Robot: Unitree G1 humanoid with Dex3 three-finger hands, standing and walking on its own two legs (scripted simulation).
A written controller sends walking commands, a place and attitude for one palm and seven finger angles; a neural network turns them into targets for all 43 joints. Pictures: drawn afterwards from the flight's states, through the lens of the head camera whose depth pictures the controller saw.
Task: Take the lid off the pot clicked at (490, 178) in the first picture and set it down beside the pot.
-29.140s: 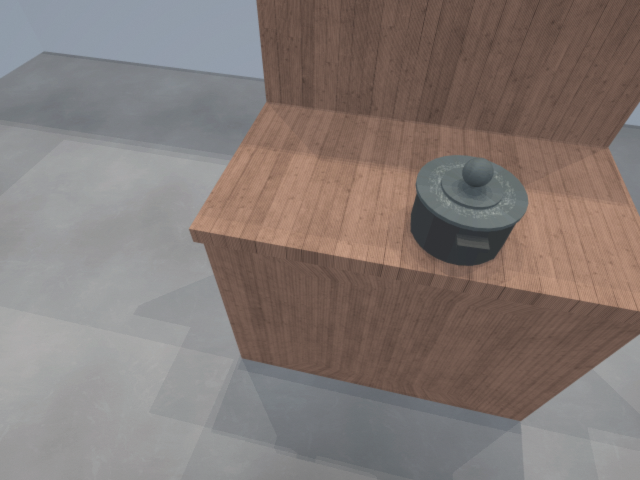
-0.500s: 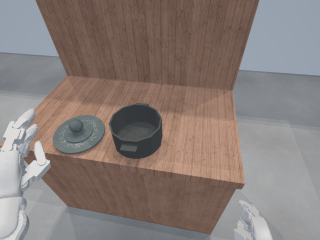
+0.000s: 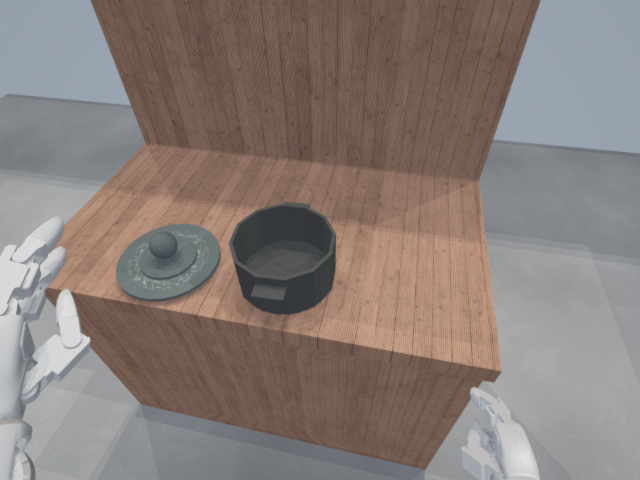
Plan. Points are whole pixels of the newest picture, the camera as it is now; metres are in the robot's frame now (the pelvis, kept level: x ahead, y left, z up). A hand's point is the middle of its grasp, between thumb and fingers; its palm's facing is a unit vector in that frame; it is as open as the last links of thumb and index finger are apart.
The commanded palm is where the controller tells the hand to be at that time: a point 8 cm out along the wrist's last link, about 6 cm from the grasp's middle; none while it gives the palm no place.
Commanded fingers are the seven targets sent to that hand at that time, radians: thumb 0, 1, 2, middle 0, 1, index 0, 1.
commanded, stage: step back with the hand held close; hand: left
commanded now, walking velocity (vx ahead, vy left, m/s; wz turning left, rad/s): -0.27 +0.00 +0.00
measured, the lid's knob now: (163, 245) +0.50 +0.37 -0.04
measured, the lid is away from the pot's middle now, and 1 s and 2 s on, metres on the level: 0.23 0.23 0.23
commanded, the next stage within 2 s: stop stepping back and stand still in 1.54 s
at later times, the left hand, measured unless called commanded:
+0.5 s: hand (36, 395) +0.14 +0.26 +0.16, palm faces +0.30 -0.81 -0.51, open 7.4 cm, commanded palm +0.08 +0.31 +0.17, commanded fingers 0.00 0.90 0.90 -0.20 -0.30 -0.20 -0.30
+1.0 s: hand (3, 457) +0.09 +0.26 +0.15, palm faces +0.36 -0.84 -0.41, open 7.4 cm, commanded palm +0.02 +0.31 +0.17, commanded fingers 0.00 0.90 0.90 -0.20 -0.30 -0.20 -0.30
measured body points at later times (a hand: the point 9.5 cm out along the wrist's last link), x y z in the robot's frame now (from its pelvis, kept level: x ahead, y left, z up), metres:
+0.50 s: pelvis -0.05 +0.03 -0.01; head -0.02 +0.04 +0.43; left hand +0.11 +0.30 +0.19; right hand +0.12 -0.20 -0.10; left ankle -0.01 +0.12 -0.74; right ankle -0.01 -0.13 -0.74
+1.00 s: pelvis -0.10 +0.03 -0.03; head -0.08 +0.06 +0.42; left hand +0.07 +0.30 +0.18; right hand +0.06 -0.21 -0.10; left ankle -0.01 +0.13 -0.74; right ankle -0.01 -0.13 -0.74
